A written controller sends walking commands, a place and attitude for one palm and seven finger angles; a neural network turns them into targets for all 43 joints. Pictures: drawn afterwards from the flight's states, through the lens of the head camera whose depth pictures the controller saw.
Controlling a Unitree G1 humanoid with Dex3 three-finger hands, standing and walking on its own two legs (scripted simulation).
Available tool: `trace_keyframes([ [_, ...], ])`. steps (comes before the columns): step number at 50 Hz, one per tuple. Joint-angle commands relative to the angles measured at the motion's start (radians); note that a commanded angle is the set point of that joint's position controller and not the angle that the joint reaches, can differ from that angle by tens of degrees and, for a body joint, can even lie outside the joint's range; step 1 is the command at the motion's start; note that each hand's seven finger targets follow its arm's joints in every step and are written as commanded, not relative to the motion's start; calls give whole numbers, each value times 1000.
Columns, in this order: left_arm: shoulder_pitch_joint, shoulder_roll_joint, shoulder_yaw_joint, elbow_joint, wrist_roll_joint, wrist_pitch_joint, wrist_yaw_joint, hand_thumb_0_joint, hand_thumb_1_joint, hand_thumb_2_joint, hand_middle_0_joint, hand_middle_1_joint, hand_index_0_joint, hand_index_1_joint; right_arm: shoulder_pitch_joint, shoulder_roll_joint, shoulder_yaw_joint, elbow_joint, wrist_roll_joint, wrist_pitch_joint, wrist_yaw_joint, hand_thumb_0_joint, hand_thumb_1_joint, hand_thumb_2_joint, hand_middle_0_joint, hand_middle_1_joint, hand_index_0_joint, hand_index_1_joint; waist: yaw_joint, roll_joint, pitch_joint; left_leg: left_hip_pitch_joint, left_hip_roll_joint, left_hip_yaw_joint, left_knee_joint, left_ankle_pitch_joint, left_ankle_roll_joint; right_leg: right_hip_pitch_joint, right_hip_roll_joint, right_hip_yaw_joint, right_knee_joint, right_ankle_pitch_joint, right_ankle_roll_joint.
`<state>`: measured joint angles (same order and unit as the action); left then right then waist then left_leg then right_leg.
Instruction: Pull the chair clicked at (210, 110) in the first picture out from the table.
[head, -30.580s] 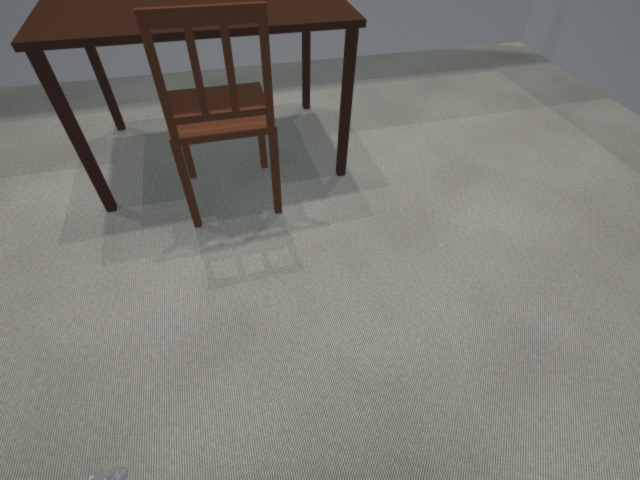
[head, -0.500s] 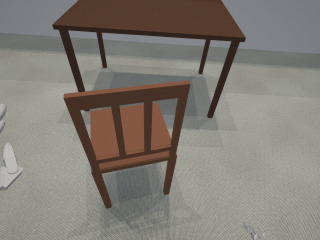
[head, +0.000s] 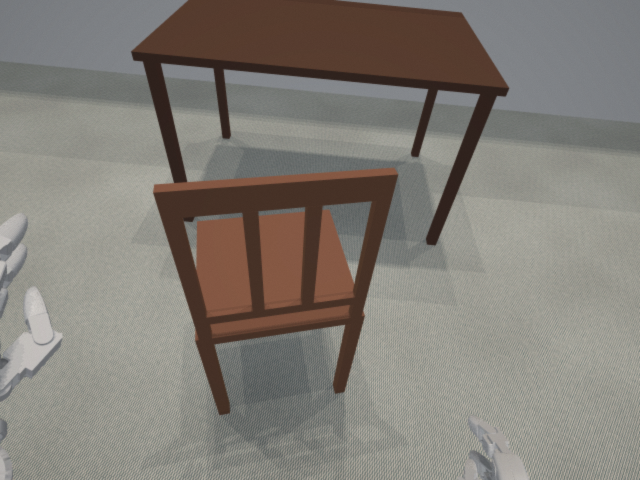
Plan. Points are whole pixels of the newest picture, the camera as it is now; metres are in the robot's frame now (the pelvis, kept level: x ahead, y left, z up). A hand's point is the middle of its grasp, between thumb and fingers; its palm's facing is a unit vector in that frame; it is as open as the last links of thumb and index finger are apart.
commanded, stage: let the arm hang, fingers relaxed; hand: left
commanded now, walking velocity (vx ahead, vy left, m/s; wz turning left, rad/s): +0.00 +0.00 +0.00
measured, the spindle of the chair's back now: (254, 264) +0.51 +0.16 -0.09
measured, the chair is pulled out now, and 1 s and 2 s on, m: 0.58 0.58 0.58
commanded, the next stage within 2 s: look to check the result in 1.12 s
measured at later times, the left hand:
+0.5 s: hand out of the picture -0.02 +0.19 -0.17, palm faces +0.04 -0.97 -0.23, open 7.1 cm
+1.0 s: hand out of the picture +0.03 +0.14 -0.17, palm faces +0.04 -0.98 -0.18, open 7.3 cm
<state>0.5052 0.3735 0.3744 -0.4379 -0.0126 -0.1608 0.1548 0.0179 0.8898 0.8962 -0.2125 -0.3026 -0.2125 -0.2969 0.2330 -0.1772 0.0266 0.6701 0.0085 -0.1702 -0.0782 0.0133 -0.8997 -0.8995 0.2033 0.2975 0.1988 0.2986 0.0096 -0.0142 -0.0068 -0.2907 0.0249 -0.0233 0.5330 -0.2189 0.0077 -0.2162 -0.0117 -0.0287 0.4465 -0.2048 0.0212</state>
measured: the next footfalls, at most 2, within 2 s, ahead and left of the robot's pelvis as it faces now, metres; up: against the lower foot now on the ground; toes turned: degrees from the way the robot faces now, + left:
none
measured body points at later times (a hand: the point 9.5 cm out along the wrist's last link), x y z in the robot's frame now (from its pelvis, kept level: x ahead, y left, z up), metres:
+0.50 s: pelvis +0.01 -0.01 +0.00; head +0.04 +0.01 +0.45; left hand -0.02 +0.24 -0.15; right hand +0.03 -0.24 -0.14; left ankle +0.05 +0.12 -0.74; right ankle +0.03 -0.14 -0.74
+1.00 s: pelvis +0.03 -0.03 +0.00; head +0.04 -0.03 +0.45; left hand +0.03 +0.19 -0.16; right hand +0.02 -0.24 -0.16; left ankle +0.05 +0.12 -0.74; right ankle +0.03 -0.14 -0.74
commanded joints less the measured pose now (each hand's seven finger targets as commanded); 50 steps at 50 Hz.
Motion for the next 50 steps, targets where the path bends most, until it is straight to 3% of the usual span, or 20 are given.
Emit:
trace_keyframes([
  [1, -98, -17, -311, 574, 70, 49, -122, 0, 900, 900, -200, -300, -200, -300, -90, -256, -119, 81, -12, -90, 67, 0, -900, -900, 200, 300, 200, 300, -75, 76, 53, -82, 81, -145, -74, 107, 37, -104, -75, 0, 66, 83, -51],
  [2, -60, -65, -252, 609, 52, 145, -148, 0, 900, 900, -200, -300, -200, -300, -30, -182, -91, 72, -14, 34, 76, 0, -900, -900, 200, 300, 200, 300, -16, 53, -29, -77, 85, -143, -56, 265, 40, -48, -91, 28, 47, 122, -30],
  [3, -40, -78, -267, 602, 52, 171, -153, 0, 900, 900, -200, -300, -200, -300, -32, -149, -79, 48, -13, 60, 75, 0, -900, -900, 200, 300, 200, 300, -15, 62, -42, -54, 80, -130, -41, 240, 33, -56, -85, 12, 39, 77, -26],
  [4, -61, -87, -277, 639, 47, 169, -152, 0, 900, 900, -200, -300, -200, -300, -27, -132, -70, 53, -19, 77, 74, 0, -900, -900, 200, 300, 200, 300, -5, 24, -73, -70, 83, -142, -33, 193, 42, -40, -87, 16, 36, 46, -33],
  [6, -123, -61, -296, 728, 48, 167, -149, 0, 900, 900, -200, -300, -200, -300, -17, -139, -66, 44, -30, 103, 78, 0, -900, -900, 200, 300, 200, 300, -9, -82, -73, -76, 58, -150, -12, 174, 46, 0, -92, 33, 46, 69, -57],
  [8, -166, -42, -309, 825, 46, 170, -144, 0, 900, 900, -200, -300, -200, -300, -9, -164, -67, 48, -35, 123, 78, 0, -900, -900, 200, 300, 200, 300, -11, -130, -84, -60, 43, -154, -16, 224, 50, 33, -98, 47, 60, 116, -79],
  [10, -185, -33, -324, 929, 40, 175, -141, 0, 900, 900, -200, -300, -200, -300, -17, -169, -62, 67, -34, 135, 74, 0, -900, -900, 200, 300, 200, 300, -7, -84, -73, -26, 43, -163, -53, 251, 52, 40, -88, 49, 52, 101, -75],
  [13, -167, -20, -344, 1083, 33, 177, -137, 0, 900, 900, -200, -300, -200, -300, -29, -161, -51, 113, -31, 141, 71, 0, -900, -900, 200, 300, 200, 300, 4, 139, -16, -25, 37, -159, -113, 166, 50, 31, -70, 55, 20, 11, -65],
  [14, -152, -18, -349, 1128, 30, 174, -136, 0, 900, 900, -200, -300, -200, -300, -17, -152, -48, 130, -29, 144, 70, 0, -900, -900, 200, 300, 200, 300, 4, 189, -12, -18, 35, -149, -123, 124, 47, 31, -69, 58, 3, -6, -64],
  [16, -139, -20, -357, 1206, 28, 171, -136, 0, 900, 900, -200, -300, -200, -300, 10, -141, -47, 158, -24, 151, 65, 0, -900, -900, 200, 300, 200, 300, -1, 193, 26, -16, 33, -150, -147, 32, 46, 17, -62, 51, -29, -27, -67],
  [17, -123, -54, -340, 1223, 32, 171, -132, 0, 900, 900, -200, -300, -200, -300, 33, -123, -52, 168, -30, 153, 62, 0, -900, -900, 200, 300, 200, 300, -1, 237, -4, -16, 37, -150, -152, -7, 48, 37, -64, 41, -34, -37, -68],
  [19, -120, -43, -355, 1274, 27, 170, -134, 0, 900, 900, -200, -300, -200, -300, 59, -120, -53, 191, -27, 159, 62, 0, -900, -900, 200, 300, 200, 300, -5, 236, -1, -17, 35, -149, -168, -74, 45, 38, -62, 37, -41, -56, -70],
  [22, -119, -56, -363, 1330, 25, 168, -135, 0, 900, 900, -200, -300, -200, -300, 102, -117, -58, 221, -24, 165, 58, 0, -900, -900, 200, 300, 200, 300, -10, 93, 27, -15, 46, -158, -176, -108, 51, 18, -64, 28, -64, -71, -72],
  [24, -116, -65, -370, 1362, 23, 165, -135, 0, 900, 900, -200, -300, -200, -300, 130, -111, -58, 243, -22, 164, 57, 0, -900, -900, 200, 300, 200, 300, -13, 33, 38, -3, 44, -144, -163, -76, 50, 5, -74, 33, -72, -64, -74],
  [29, -98, -77, -381, 1418, 19, 162, -131, 0, 900, 900, -200, -300, -200, -300, 164, -90, -51, 291, -21, 165, 55, 0, -900, -900, 200, 300, 200, 300, -17, -39, 75, 17, 33, -112, -135, -36, 49, -37, -90, 44, -95, -87, -81],
  [36, -83, -91, -386, 1455, 16, 158, -125, 0, 900, 900, -200, -300, -200, -300, 174, -69, -42, 338, -19, 161, 51, 0, -900, -900, 200, 300, 200, 300, -10, 13, 90, 22, 32, -99, -130, 31, 49, -36, -86, 46, -83, -43, -82],
  [42, -104, -105, -381, 1460, 16, 156, -120, 0, 900, 900, -200, -300, -200, -300, 175, -45, -39, 356, -20, 159, 49, 0, -900, -900, 200, 300, 200, 300, -10, 20, 111, 12, 32, -87, -128, 64, 42, -25, -88, 50, -80, -19, -83],
  [44, -108, -114, -378, 1461, 16, 153, -120, 0, 900, 900, -200, -300, -200, -300, 179, -36, -38, 362, -21, 157, 47, 0, -900, -900, 200, 300, 200, 300, -9, 4, 87, 29, 32, -81, -120, 96, 40, -10, -92, 49, -74, 12, -84],
  [47, -118, -118, -378, 1466, 15, 155, -119, 0, 900, 900, -200, -300, -200, -300, 174, -31, -39, 368, -22, 161, 45, 0, -900, -900, 200, 300, 200, 300, -9, 41, 122, 14, 30, -77, -122, 80, 37, -22, -89, 51, -85, -5, -85],
  [50, -123, -121, -374, 1462, 15, 155, -120, 0, 900, 900, -200, -300, -200, -300, 181, -29, -39, 370, -23, 159, 44, 0, -900, -900, 200, 300, 200, 300, -9, 41, 100, 19, 33, -84, -128, 71, 39, -8, -86, 51, -81, -9, -87],
])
